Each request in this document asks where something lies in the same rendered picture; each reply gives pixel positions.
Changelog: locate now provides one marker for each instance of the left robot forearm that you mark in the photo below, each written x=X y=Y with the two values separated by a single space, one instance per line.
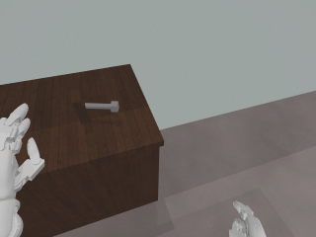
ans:
x=11 y=223

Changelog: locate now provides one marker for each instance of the robot left hand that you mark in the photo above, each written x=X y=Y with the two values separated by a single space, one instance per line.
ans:
x=12 y=130

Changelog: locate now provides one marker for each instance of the counter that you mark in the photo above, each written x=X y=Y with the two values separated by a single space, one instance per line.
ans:
x=97 y=163

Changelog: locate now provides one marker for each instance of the tap lever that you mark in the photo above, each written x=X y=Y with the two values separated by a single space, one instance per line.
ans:
x=113 y=106

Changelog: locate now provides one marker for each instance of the robot right hand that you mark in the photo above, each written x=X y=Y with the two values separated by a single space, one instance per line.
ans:
x=252 y=227

